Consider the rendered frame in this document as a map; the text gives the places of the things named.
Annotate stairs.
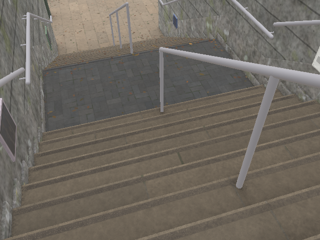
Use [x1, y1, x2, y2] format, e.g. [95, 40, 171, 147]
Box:
[2, 84, 320, 240]
[45, 36, 209, 69]

